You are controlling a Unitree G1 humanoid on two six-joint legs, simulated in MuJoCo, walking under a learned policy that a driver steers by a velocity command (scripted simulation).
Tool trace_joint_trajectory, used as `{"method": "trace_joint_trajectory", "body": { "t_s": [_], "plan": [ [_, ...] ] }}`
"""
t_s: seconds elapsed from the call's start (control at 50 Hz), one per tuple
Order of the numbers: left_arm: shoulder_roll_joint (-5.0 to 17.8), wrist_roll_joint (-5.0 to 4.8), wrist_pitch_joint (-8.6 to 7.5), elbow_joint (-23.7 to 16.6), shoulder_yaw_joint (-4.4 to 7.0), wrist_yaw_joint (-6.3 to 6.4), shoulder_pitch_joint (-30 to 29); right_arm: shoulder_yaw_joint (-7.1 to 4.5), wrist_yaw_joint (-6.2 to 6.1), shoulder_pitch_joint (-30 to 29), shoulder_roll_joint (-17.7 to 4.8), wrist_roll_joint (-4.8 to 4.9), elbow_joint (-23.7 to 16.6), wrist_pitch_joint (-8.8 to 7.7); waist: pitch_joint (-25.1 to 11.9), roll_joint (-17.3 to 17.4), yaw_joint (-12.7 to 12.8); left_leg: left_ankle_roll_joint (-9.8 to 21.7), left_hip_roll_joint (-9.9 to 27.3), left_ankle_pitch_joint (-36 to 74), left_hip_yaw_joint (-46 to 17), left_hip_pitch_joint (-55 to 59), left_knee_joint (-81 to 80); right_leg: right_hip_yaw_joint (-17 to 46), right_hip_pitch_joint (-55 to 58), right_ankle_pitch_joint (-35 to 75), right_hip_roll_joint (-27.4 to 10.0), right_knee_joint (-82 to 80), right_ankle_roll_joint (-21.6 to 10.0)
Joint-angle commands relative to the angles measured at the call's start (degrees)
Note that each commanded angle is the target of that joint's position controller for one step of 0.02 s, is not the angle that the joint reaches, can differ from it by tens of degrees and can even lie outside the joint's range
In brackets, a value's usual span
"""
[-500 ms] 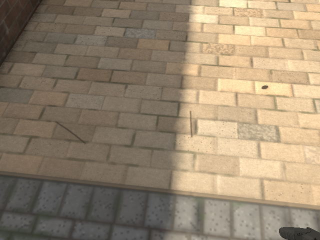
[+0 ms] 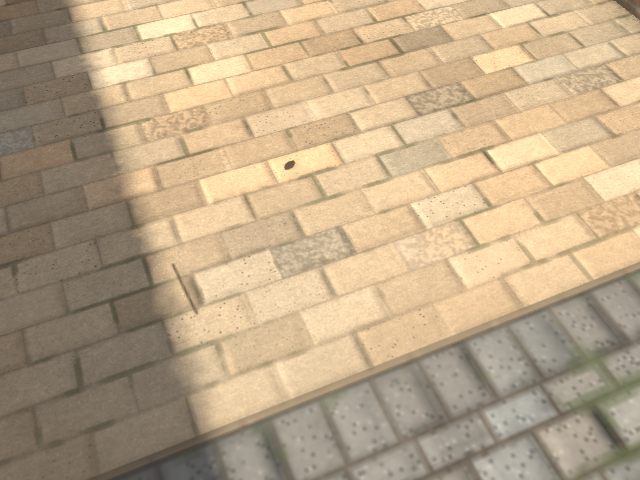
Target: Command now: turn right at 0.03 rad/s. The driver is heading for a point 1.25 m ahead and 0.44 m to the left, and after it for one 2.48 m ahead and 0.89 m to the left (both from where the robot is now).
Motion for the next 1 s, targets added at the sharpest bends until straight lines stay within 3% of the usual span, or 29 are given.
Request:
{"method": "trace_joint_trajectory", "body": {
  "t_s": [0.02,0.04,0.06,0.08,0.1,0.12,0.16,0.2,0.24,0.3,0.38,0.42,0.44,0.46,0.48,0.5,0.52,0.54,0.56,0.6,0.66,0.74,0.82,0.88,0.92,0.94,0.96,0.98,1.0],
  "plan": [
    [1.7,0.67,-0.99,-0.32,0.59,0.11,6.4,-0.43,1.18,-2.66,-5.75,2.0,-1.83,-1.53,-8.53,9.05,4.86,10.02,9.4,23.51,-11.21,3.09,-0.75,-2.78,15.51,12.89,3.7,-25.83,-3.94],
    [5.13,0.85,-1.06,-0.27,1.27,0.52,7.0,0.1,1.73,0.61,-4.97,1.8,-0.86,-2.3,-10.02,7.87,4.04,5.62,7.37,17.0,-11.1,-2.58,0.31,0.53,25.5,20.23,0.72,-26.43,-5.0],
    [10.55,1.58,-0.77,-1.04,2.37,1.39,10.12,1.14,2.4,0.82,-2.59,-0.6,-2.22,-2.93,-14.63,-2.62,3.85,0.81,3.19,-3.05,-8.25,-10.97,9.87,11.86,35.61,42.05,-11.84,-20.95,-8.44],
    [12.89,2.03,-0.32,-1.01,3.2,1.76,5.1,0.73,2.55,2.09,-2.88,0.34,-2.93,-3.29,-12.76,-14.32,2.43,-2.46,-0.65,-20.39,-4.69,-17.66,15.0,13.95,29.01,42.79,-19.97,-19.71,-17.61],
    [10.91,2.45,-0.98,-2.19,3.18,1.49,4.14,-1.02,1.86,-0.99,-8.97,1.28,-2.92,-2.72,-10.99,-11.73,6.22,-3.86,-0.42,-22.7,-6.32,-18.06,26.1,13.2,23.93,37.74,-18.84,-22.38,-20.86],
    [9.95,2.62,-1.56,-1.53,2.98,1.55,3.09,-2.44,1.29,-0.51,-10.84,2.36,-2.65,-1.87,-8.34,-12.0,5.52,-4.29,-0.95,-22.47,-7.08,-21.23,35.33,10.72,21.86,35.7,-17.43,-23.57,-20.27],
    [7.35,1.32,-2.55,-1.86,2.34,1.68,-2.72,-3.08,-0.35,4.06,-9.24,1.72,-0.69,0.87,-5.46,-10.93,2.67,-5.52,-0.12,-17.43,-8.92,-21.8,42.45,4.5,16.64,31.61,-15.11,-25.14,-17.39],
    [5.13,1.37,-2.94,-1.49,1.82,1.99,-5.11,-3.03,-1.03,5.2,-7.29,1.34,-1.31,2.35,-4.07,-9.49,1.35,-6.67,0.11,-11.99,-7.98,-21.46,43.23,0.04,14.07,28.81,-13.96,-26.23,-16.18],
    [4.55,1.42,-2.99,-0.71,1.94,2.33,-5.2,-2.64,-0.76,3.28,-5.58,1.15,-3.54,2.71,-4.2,-8.27,1.96,-7.02,1.46,-8.17,-7.27,-21.7,38.04,-2.31,15.39,25.74,-14.34,-26.27,-15.86],
    [6.8,0.97,-2.94,0.52,3.05,2.41,-4.81,-1.77,1.09,0.96,-3.6,0.78,-6.93,2.5,-6.0,-7.78,3.16,-5.48,2.74,-7.02,-5.73,-17.2,27.21,-4.61,17.09,27.0,-16.07,-24.72,-15.75],
    [9.35,-0.73,-3.29,2.16,4.33,1.19,-4.93,-2.9,2.42,3.07,-5.67,1.08,-8.9,3.15,-6.91,-7.87,2.34,-1.96,0.95,-7.08,-2.12,-11.0,18.07,-6.14,17.97,28.97,-18.72,-20.75,-13.79],
    [7.98,-1.61,-3.21,3.54,4.3,0.59,-4.36,-4.01,1.82,7.06,-6.59,1.07,-8.11,3.36,-7.05,-4.56,0.15,1.21,-1.98,1.18,-1.09,-2.34,8.22,-10.06,14.03,22.86,-16.07,-12.8,-9.11],
    [5.98,-0.76,-3.14,4.54,4.0,0.15,-1.52,-5.85,0.74,10.96,-11.17,0.88,-7.41,3.0,-7.37,5.6,-0.7,4.72,-0.15,18.66,-8.6,6.52,1.79,-14.26,6.43,13.92,-10.46,0.17,-4.77],
    [2.3,2.01,-3.33,0.22,2.58,0.16,-5.05,-7.76,-0.18,12.31,-20.16,0.42,-9.0,2.31,-6.42,25.01,0.24,15.29,13.87,40.51,-34.27,16.81,-1.04,-14.23,-15.62,-17.56,0.1,20.62,1.34],
    [3.99,1.89,-3.72,-1.08,2.73,0.61,-10.16,-6.84,0.86,13.5,-18.37,-1.65,-10.0,0.27,-14.62,17.31,-3.25,22.01,18.44,33.13,-42.72,17.18,-4.65,-0.09,-19.3,-21.15,3.29,30.08,0.59],
    [5.52,0.51,-3.94,-1.06,3.08,0.88,-11.94,-6.17,1.23,11.54,-16.72,-1.55,-9.94,-1.1,-12.84,11.02,-2.69,20.19,16.8,25.89,-38.65,16.28,-5.9,2.64,-20.63,-16.78,2.49,31.62,-1.16],
    [5.33,0.28,-4.15,-0.34,3.16,1.38,-11.34,-5.76,0.78,8.66,-15.04,-0.2,-9.95,-1.57,-10.16,7.04,-0.75,16.94,13.98,19.97,-35.31,14.14,-5.73,3.85,-20.95,-11.25,1.56,29.43,-2.52],
    [6.23,0.79,-4.12,0.58,3.47,1.89,-10.11,-4.98,0.18,5.06,-12.85,1.21,-10.62,-1.14,-8.55,4.56,1.13,14.3,12.05,17.2,-32.56,11.77,-5.53,4.55,-20.55,-6.45,0.56,26.35,-2.84],
    [6.85,1.09,-4.04,1.01,3.82,2.03,-9.03,-4.39,-0.5,1.9,-11.77,1.53,-11.56,-0.54,-8.17,5.45,2.83,12.74,10.04,16.69,-30.23,8.19,-5.74,4.59,-17.4,-2.84,0.73,24.18,-2.86],
    [5.85,1.14,-4.02,2.39,3.65,1.53,-6.92,-4.11,-1.37,0.28,-11.45,0.68,-12.74,0.12,-9.3,6.07,3.71,11.77,7.36,17.79,-28.26,6.26,-5.73,3.96,-14.16,2.17,2.89,22.03,-2.07],
    [4.41,0.84,-4.02,3.22,3.02,1.34,-6.85,-4.45,-2.0,1.77,-12.45,0.88,-12.78,0.48,-9.34,5.64,3.11,11.44,5.6,15.15,-29.55,6.76,-5.25,4.66,-13.59,4.58,5.18,13.84,-0.6],
    [4.95,0.49,-4.23,3.61,3.06,1.24,-8.05,-4.73,-2.32,1.07,-13.14,0.9,-13.44,1.16,-7.91,8.15,2.49,10.69,4.05,7.49,-34.09,5.18,-4.81,6.26,-12.01,5.31,6.87,5.31,0.25],
    [5.46,0.54,-4.29,5.44,2.47,0.56,-5.54,-2.74,-1.73,0.0,-9.86,-0.61,-13.23,1.29,-10.19,9.62,0.8,10.74,5.61,14.3,-31.18,4.36,-1.51,3.55,-5.65,5.87,3.07,3.06,0.22],
    [3.57,0.44,-4.71,5.54,1.26,-0.4,-4.5,-0.07,-0.53,-1.06,-4.57,-1.78,-11.68,0.8,-9.92,8.33,0.93,10.96,6.04,19.2,-29.25,0.77,-0.95,1.9,3.89,4.45,0.52,-2.85,-1.19],
    [3.34,0.12,-5.04,5.48,0.99,-0.93,-3.54,0.18,0.16,-2.14,-4.97,-1.88,-10.53,0.14,-7.42,8.32,2.39,9.49,4.47,15.89,-26.71,-1.09,-0.81,0.09,10.3,10.67,1.76,-13.6,-2.72],
    [5.25,0.46,-5.11,4.6,1.3,-0.94,-4.53,-0.32,0.21,-0.48,-6.41,-1.77,-9.71,-0.28,-5.81,7.43,2.02,7.8,2.56,11.99,-25.89,-0.51,-0.65,1.27,11.09,16.78,2.08,-17.56,-3.77],
    [9.11,0.75,-5.18,3.35,2.03,-0.78,-5.11,-0.97,-0.07,0.82,-8.23,-2.12,-9.57,-0.66,-5.27,4.19,0.73,5.71,-0.17,6.47,-24.22,0.41,2.12,5.9,10.54,27.73,-0.47,-16.89,-5.4],
    [13.13,0.28,-5.15,2.98,3.06,-0.65,-5.26,-1.48,-0.38,3.62,-8.96,-2.66,-9.67,-0.95,-5.2,-2.14,-2.0,3.47,-4.66,1.6,-19.71,0.01,5.47,10.24,10.15,34.34,-3.09,-16.43,-8.43],
    [13.31,-0.65,-4.95,3.56,3.51,-0.65,-3.94,-1.45,-0.9,2.11,-8.34,-2.72,-10.09,-0.99,-5.4,-7.43,-1.07,0.9,-7.67,-0.31,-13.96,0.35,9.12,14.99,8.13,30.43,-4.93,-19.12,-11.94]
  ]
}}
Keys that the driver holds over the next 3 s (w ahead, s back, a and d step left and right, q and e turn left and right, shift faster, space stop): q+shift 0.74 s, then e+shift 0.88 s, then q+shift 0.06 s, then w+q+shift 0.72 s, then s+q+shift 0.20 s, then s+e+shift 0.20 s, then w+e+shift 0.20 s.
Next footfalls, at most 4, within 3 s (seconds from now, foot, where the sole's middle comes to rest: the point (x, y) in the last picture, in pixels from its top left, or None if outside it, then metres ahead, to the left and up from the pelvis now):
0.04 right None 0.05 -0.15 -0.78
0.44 left None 0.03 0.12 -0.78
0.94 right None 0.18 -0.05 -0.78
1.26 left None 0.04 0.15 -0.78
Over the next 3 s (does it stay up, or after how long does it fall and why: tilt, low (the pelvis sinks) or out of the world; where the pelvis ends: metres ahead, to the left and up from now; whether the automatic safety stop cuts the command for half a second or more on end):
stays up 0.67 0.17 -0.01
